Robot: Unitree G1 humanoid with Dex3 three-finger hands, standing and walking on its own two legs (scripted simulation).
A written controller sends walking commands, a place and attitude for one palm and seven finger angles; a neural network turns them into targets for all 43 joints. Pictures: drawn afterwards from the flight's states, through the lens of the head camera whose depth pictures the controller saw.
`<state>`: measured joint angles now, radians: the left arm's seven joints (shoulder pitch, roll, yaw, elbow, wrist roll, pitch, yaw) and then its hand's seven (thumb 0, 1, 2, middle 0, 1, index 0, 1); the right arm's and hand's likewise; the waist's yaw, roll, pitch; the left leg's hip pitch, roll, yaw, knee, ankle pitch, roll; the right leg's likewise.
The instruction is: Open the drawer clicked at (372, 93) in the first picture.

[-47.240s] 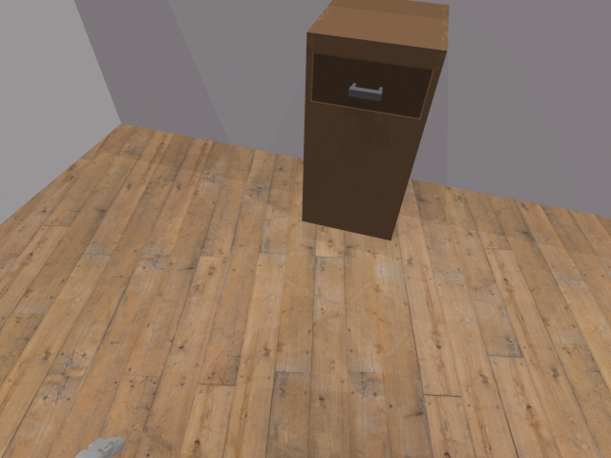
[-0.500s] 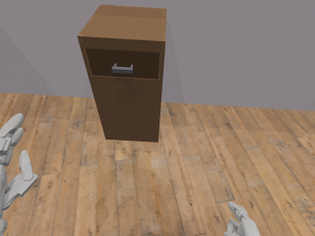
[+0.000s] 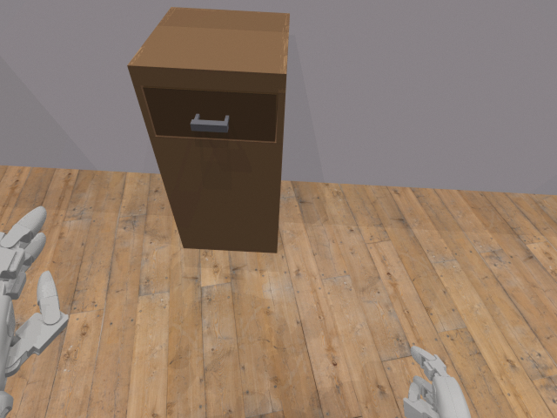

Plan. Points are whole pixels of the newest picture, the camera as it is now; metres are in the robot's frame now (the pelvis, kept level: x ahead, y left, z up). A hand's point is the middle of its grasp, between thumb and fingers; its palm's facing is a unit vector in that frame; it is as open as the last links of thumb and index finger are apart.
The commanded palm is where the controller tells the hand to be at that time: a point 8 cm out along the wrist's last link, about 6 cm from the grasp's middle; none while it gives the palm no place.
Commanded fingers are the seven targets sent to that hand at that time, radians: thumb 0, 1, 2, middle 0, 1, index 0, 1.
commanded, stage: stop stepping back and stand still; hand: left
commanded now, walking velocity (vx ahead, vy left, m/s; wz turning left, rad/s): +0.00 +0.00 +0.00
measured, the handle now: (211, 121) +0.87 +0.25 -0.09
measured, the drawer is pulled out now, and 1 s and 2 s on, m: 0.00 0.00 0.00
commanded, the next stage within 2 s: let the arm hang, fingers relaxed in 0.12 s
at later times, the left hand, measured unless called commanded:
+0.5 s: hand out of the picture +0.07 +0.20 -0.16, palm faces -0.07 -0.97 -0.22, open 7.4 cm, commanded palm none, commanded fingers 0.00 0.90 0.90 -0.20 -0.30 -0.20 -0.30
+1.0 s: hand out of the picture +0.00 +0.22 -0.17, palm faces +0.00 -0.96 -0.29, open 7.4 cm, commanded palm none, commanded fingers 0.00 0.90 0.90 -0.20 -0.30 -0.20 -0.30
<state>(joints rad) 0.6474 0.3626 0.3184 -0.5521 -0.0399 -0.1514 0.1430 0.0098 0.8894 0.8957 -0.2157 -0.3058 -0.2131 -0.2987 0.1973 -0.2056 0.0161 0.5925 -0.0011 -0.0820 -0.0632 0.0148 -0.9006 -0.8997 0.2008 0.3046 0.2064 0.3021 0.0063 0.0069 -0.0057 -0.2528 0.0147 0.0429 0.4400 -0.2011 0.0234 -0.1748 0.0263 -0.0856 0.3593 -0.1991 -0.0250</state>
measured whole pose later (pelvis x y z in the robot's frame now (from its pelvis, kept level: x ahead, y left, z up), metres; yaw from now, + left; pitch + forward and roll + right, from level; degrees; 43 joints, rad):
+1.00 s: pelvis -0.01 +0.00 +0.00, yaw +0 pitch -2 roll +0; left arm 0.26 0.26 0.01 1.10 0.01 0.00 0.02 0.00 0.91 0.90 -0.20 -0.30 -0.20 -0.30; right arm 0.23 -0.19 0.01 1.10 -0.02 0.00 -0.01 0.01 -0.90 -0.90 0.20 0.30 0.21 0.30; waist 0.00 0.02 0.04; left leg -0.19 -0.01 0.06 0.39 -0.17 0.03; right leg -0.16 0.00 -0.07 0.40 -0.21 -0.03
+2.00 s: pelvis +0.03 -0.02 +0.00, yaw +0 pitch -1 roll +0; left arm 0.22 0.23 0.01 1.12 0.01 -0.02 0.02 0.00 0.91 0.90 -0.20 -0.30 -0.20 -0.30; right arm 0.19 -0.22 0.00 1.12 -0.02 0.00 -0.03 0.01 -0.90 -0.90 0.20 0.30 0.21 0.30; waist 0.00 -0.01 0.04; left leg -0.12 0.01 0.05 0.33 -0.19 -0.01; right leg -0.08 0.03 -0.08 0.33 -0.23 -0.06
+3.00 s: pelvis +0.33 +0.03 -0.02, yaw +1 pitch -1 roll +0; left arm 0.11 0.14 0.05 0.98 0.02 -0.06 0.01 -0.01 0.91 0.90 -0.20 -0.30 -0.20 -0.30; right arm 0.36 -0.11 -0.04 1.16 -0.01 -0.02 -0.02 0.01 -0.90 -0.90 0.20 0.30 0.21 0.30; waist -0.04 0.02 0.12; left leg -0.29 0.06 0.04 1.08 -0.50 0.00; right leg -0.35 -0.02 -0.14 0.63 -0.27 -0.06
